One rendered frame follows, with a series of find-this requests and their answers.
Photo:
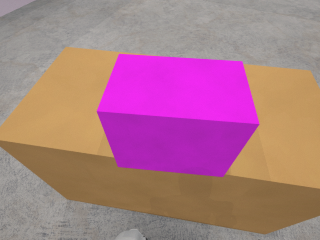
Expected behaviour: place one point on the carton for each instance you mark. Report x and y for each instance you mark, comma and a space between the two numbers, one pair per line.
176, 114

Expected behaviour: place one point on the pedestal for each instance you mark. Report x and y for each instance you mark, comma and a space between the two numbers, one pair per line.
274, 182

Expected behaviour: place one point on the robot left thigh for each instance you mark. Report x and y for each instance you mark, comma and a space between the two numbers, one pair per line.
130, 235

